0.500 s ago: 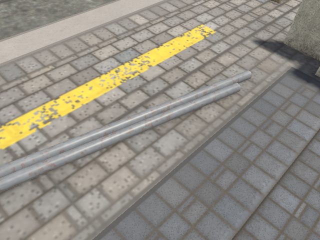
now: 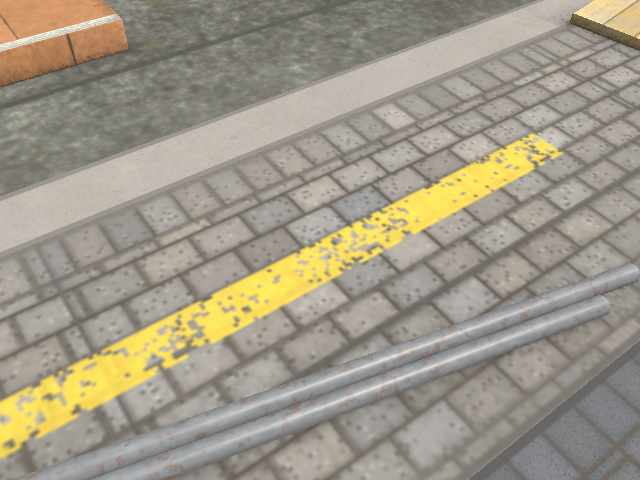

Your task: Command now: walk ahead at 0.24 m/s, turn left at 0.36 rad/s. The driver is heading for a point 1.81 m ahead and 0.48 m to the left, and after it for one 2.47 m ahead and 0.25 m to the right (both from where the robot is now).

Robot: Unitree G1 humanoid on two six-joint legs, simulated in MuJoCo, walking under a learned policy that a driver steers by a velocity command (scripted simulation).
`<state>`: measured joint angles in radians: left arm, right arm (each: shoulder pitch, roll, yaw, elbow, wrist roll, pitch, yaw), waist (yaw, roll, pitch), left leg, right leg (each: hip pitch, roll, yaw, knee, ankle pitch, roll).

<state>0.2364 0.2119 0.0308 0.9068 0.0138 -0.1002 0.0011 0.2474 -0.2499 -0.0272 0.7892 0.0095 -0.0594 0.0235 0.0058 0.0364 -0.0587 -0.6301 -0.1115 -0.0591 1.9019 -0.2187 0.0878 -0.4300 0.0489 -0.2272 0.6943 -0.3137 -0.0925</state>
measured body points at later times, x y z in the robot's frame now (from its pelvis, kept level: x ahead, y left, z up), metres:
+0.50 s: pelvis +0.14 +0.06 +0.02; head +0.19 +0.08 +0.47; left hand +0.25 +0.36 -0.08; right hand +0.36 -0.16 -0.07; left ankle +0.21 +0.16 -0.71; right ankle +0.16 -0.10 -0.63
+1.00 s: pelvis +0.17 +0.03 +0.03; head +0.19 +0.01 +0.48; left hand +0.19 +0.31 -0.06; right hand +0.43 -0.13 -0.07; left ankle +0.09 +0.16 -0.67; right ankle +0.23 -0.07 -0.71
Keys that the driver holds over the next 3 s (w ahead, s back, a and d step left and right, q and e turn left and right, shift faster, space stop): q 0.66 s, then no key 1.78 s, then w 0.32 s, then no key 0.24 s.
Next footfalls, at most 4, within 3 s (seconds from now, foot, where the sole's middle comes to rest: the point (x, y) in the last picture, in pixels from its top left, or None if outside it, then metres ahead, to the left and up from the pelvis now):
0.30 left None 0.25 0.16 -0.74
0.74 right None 0.27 -0.05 -0.74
1.06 left None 0.13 0.17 -0.74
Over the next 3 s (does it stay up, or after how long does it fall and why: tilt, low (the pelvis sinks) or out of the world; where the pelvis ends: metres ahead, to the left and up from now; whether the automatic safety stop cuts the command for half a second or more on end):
stays up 0.29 0.09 0.02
